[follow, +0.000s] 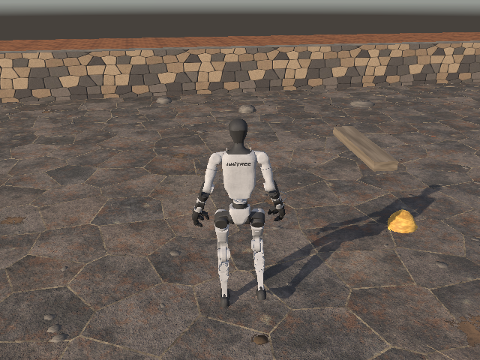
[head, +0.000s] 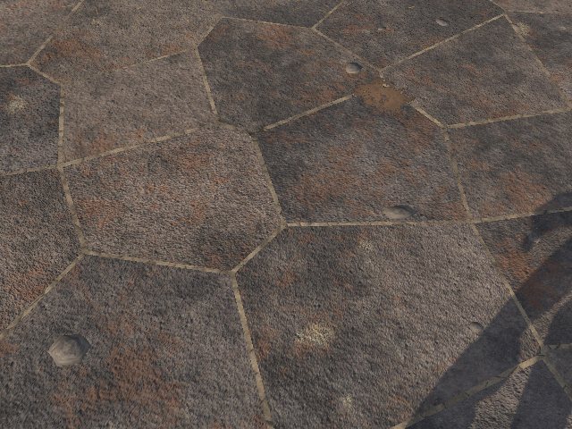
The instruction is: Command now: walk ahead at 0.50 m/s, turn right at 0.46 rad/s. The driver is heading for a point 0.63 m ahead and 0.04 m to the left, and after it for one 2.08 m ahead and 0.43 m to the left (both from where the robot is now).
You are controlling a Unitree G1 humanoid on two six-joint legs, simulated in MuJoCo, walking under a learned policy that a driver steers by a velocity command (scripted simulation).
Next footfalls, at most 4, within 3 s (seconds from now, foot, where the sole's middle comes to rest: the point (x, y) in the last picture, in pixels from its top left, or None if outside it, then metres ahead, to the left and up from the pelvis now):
0.34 right None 0.33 -0.16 -0.78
0.88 left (255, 368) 0.63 0.08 -0.78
1.36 right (302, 261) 0.95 -0.04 -0.78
1.84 left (182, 225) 1.08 0.31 -0.78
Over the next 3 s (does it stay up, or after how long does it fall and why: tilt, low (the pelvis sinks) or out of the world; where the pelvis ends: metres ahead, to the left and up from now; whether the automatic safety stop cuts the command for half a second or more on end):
stays up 1.10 0.19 0.00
